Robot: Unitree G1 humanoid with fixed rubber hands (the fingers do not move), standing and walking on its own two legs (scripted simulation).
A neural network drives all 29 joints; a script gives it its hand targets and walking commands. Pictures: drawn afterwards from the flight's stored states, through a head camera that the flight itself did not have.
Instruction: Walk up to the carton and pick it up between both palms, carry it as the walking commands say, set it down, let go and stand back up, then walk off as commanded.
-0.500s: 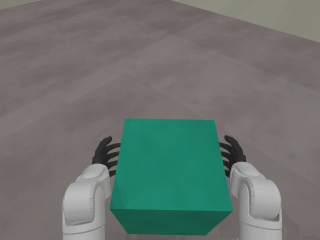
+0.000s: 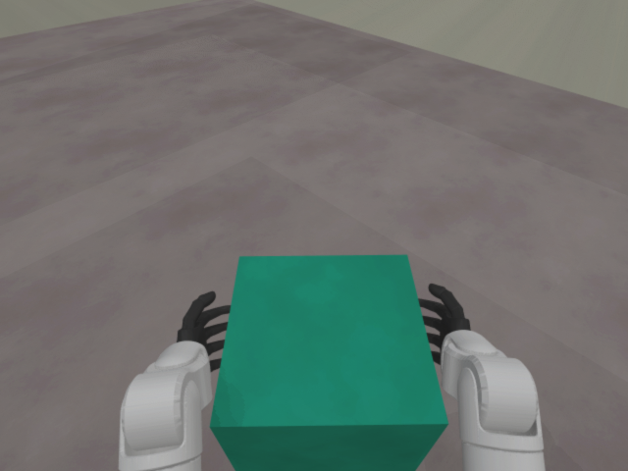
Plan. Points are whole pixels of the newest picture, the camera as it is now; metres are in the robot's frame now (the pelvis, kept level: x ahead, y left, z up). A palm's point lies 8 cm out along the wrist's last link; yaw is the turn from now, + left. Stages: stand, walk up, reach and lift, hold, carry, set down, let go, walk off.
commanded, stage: carry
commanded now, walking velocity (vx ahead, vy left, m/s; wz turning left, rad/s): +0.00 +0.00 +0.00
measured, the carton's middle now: (324, 377) +0.26 +0.01 +0.00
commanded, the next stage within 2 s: none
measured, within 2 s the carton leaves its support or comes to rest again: neither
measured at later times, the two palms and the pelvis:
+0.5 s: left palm (224, 410) +0.19 +0.11 +0.08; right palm (523, 432) +0.17 -0.19 +0.08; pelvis -0.09 -0.02 -0.01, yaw -2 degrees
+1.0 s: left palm (223, 397) +0.20 +0.12 +0.08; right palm (511, 410) +0.20 -0.18 +0.08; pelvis -0.07 -0.02 +0.00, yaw -2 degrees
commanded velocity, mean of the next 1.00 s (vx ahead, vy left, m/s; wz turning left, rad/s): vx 0.00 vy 0.00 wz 0.00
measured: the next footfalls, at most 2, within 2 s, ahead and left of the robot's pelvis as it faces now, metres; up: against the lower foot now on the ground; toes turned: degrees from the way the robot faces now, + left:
right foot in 0.16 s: +0.01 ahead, -0.15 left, +0.00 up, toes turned +2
